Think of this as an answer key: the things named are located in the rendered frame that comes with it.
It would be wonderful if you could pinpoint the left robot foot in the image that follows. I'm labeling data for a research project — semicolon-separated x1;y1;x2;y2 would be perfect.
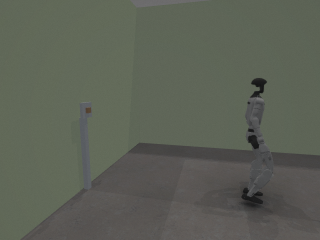
243;187;263;196

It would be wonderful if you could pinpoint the right robot upper arm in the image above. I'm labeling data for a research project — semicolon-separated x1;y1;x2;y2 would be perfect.
250;97;264;123

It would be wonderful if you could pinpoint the panel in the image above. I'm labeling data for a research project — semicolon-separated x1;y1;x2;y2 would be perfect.
79;102;92;190

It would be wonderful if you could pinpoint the right robot foot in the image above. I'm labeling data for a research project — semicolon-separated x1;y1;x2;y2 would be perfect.
241;193;263;204

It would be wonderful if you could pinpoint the robot foot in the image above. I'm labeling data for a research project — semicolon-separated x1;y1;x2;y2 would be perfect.
241;193;263;204
243;187;263;196

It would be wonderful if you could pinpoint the robot right hand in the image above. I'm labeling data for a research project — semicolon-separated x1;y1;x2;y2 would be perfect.
258;143;272;162

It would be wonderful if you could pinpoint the button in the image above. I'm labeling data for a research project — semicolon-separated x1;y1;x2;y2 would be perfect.
85;107;91;114

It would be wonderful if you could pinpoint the robot right forearm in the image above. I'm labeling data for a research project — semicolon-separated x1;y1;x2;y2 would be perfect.
252;117;265;145

